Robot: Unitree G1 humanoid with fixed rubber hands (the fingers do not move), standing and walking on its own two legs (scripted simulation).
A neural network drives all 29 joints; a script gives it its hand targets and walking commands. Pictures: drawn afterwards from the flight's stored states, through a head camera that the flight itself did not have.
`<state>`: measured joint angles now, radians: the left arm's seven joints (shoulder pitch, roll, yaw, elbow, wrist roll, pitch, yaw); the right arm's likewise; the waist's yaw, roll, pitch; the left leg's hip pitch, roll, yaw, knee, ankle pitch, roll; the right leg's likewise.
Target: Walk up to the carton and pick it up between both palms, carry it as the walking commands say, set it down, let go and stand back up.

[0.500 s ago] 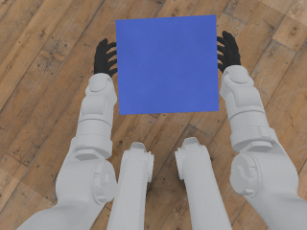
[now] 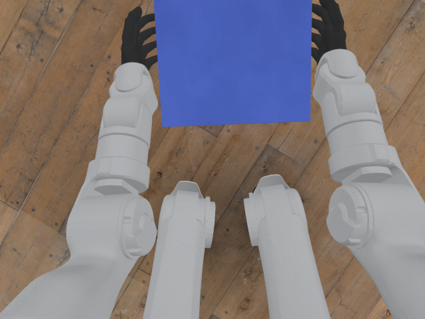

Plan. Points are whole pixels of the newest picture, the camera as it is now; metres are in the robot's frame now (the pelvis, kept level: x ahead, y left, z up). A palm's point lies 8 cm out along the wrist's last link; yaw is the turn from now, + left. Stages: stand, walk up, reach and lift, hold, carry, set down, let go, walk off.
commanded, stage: set down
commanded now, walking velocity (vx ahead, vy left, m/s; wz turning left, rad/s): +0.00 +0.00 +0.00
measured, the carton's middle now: (230, 68) +0.51 -0.03 -0.21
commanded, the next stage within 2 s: none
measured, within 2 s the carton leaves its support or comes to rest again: rests again in 1.20 s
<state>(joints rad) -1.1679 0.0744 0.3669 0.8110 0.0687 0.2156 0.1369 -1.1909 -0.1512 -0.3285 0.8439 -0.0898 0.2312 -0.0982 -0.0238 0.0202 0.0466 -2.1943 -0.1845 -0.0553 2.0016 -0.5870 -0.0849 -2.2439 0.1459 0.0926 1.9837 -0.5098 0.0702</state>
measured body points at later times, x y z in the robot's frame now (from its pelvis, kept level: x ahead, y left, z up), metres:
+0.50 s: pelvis +0.01 +0.00 -0.04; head +0.35 -0.01 +0.25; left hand +0.54 +0.12 -0.20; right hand +0.53 -0.19 -0.20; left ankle +0.10 +0.12 -0.39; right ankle +0.12 -0.12 -0.39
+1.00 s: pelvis +0.00 +0.00 -0.05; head +0.35 -0.02 +0.23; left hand +0.53 +0.12 -0.21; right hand +0.53 -0.19 -0.21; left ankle +0.10 +0.12 -0.39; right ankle +0.11 -0.12 -0.39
